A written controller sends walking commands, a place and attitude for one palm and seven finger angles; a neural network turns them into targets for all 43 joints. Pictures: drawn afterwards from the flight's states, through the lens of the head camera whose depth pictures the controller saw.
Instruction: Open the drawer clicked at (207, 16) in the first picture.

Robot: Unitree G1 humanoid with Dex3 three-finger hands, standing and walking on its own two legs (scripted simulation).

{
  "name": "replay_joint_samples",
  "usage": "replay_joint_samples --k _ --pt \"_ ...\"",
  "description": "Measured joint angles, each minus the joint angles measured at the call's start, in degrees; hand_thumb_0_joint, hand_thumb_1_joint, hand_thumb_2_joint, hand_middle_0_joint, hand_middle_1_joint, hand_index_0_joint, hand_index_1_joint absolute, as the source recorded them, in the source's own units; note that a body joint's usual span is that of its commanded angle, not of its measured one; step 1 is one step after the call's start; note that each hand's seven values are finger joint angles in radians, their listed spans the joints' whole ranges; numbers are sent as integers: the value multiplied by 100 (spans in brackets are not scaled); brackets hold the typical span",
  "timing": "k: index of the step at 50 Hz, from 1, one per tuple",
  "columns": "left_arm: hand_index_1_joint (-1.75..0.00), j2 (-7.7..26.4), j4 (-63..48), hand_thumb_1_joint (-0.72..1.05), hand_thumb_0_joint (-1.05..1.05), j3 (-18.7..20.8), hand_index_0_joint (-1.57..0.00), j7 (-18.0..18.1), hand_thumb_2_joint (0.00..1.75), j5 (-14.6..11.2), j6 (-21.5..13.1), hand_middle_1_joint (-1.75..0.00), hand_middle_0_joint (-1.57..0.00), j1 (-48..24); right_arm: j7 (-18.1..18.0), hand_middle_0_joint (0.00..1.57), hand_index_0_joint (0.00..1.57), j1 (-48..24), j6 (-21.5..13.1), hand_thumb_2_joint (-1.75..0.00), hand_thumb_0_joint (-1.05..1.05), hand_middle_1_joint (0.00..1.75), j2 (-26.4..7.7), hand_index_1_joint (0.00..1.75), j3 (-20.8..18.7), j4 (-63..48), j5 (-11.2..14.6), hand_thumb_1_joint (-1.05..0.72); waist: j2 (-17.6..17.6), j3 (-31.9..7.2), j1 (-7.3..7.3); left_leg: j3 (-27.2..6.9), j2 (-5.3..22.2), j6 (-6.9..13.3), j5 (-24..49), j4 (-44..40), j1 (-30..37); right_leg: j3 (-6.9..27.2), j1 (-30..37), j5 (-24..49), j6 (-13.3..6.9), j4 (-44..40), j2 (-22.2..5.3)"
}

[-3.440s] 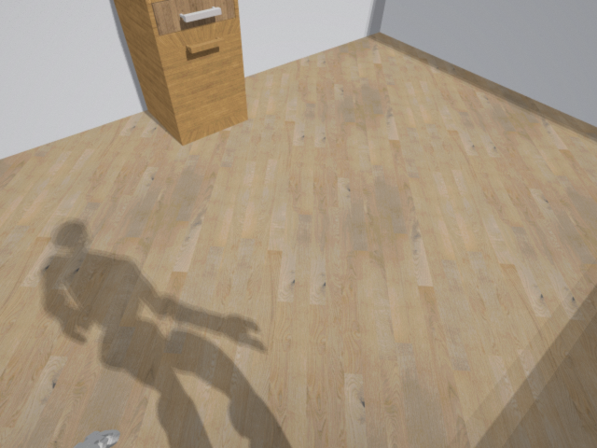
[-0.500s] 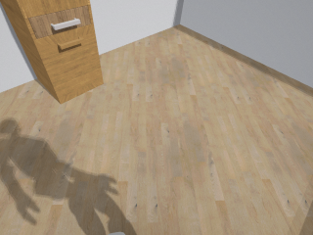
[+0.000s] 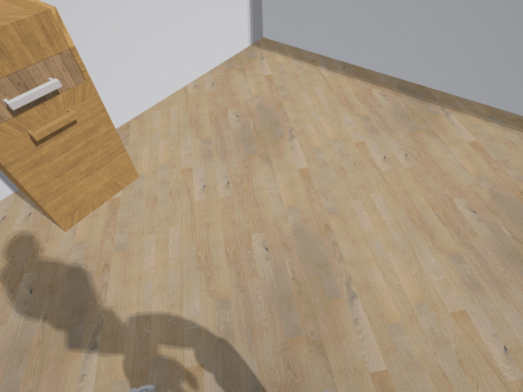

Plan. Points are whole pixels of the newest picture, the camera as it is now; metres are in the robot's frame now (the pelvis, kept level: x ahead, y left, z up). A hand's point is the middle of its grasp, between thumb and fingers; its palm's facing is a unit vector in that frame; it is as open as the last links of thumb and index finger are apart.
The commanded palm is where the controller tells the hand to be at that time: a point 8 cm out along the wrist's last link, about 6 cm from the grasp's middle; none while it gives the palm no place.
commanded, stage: walk to a spot facing it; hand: left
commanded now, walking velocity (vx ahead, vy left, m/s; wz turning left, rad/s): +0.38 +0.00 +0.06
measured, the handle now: (32, 91) +1.03 +0.84 -0.11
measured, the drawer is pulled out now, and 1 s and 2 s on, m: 0.00 0.00 0.00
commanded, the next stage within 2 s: turn to face it in 1.40 s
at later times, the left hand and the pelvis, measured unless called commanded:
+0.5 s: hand (147, 389) +0.16 +0.22 -0.17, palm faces +0.11 -0.99 -0.12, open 7.3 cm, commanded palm none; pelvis +0.22 +0.06 +0.01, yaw +1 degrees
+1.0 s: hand (208, 205) +0.56 +0.16 -0.15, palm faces -0.08 -0.98 -0.21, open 7.3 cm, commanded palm none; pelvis +0.42 +0.00 +0.00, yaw -3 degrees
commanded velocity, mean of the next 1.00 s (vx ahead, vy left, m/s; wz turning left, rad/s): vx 0.38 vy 0.00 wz -0.04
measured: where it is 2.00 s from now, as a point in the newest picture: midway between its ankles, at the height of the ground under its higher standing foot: (270, 258)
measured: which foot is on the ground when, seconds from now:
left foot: up 0.00-0.34, down 0.36-0.94, up 0.96-1.00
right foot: down 0.00-0.38, up 0.40-0.92, down 0.94-1.00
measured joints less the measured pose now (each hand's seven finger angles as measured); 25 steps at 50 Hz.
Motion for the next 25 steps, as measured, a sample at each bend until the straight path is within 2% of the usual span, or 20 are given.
replay_joint_samples --k 1,3,8,12,17,19,21,23,25 --pt "-30 -36 33 91 0 -19 -20 23 90 -8 -5 -30 -20 78 0 20 20 -100 1 -90 0 30 -21 30 -8 -36 -1 -91 -3 -21 22 -63 -17 29 223 459 -321 -29 164 -18 22 -145 25" --pt "-30 -43 101 93 -1 34 -21 129 90 -44 -26 -30 -20 261 -7 20 20 -319 -11 -90 1 30 -59 30 -30 -165 -21 -91 -10 -92 64 -114 17 34 638 780 -857 -90 502 26 42 -525 96" --pt "-30 -2 401 94 -1 -50 -20 152 90 2 -20 -30 -20 787 4 19 20 -906 -11 -90 0 30 -165 30 -100 -561 -51 -92 -59 -258 103 -56 153 -80 1249 5 -1625 -182 1203 70 72 -1319 223" --pt "-30 -60 617 93 0 -121 -20 129 90 9 -6 -30 -20 1128 88 19 20 -1281 -24 -90 0 30 -251 30 -112 -773 -33 -92 -117 -247 216 24 192 -112 1562 -1242 -1663 -230 1638 -72 186 -1611 271" --pt "-30 -87 799 92 0 -139 -20 104 90 7 39 -30 -20 1464 141 19 19 -1550 -93 -90 0 30 -248 30 -51 -898 -30 -92 -263 -134 437 203 42 18 1501 -2436 -1174 -276 2096 -582 441 -1456 181" --pt "-30 -95 871 91 0 -131 -20 88 90 -19 90 -30 -20 1582 121 19 20 -1596 -210 -90 0 30 -233 30 -28 -951 -63 -92 -347 -86 438 320 -89 181 1709 -2680 -899 -214 1986 -997 491 -735 -6" --pt "-30 -85 914 91 1 -127 -20 62 90 -48 214 -30 -20 1495 70 19 20 -1610 -309 -90 0 30 -177 30 -5 -991 -74 -91 -405 26 413 411 -156 362 1441 -2356 -833 175 1354 -1335 366 998 -65" --pt "-30 -54 892 91 1 -104 -20 46 90 -43 276 -30 -20 1348 16 19 20 -1507 -331 -90 0 30 -104 30 30 -964 -57 -91 -405 50 382 503 -207 414 1249 -2485 -562 420 648 -1157 264 2403 -41" --pt "-30 5 815 91 1 -59 -20 17 90 -18 288 -30 -20 1152 -34 20 20 -1327 -328 -90 0 30 -15 30 59 -876 -50 -91 -403 31 336 578 -281 383 1296 -2859 -228 478 60 -727 251 3012 -108"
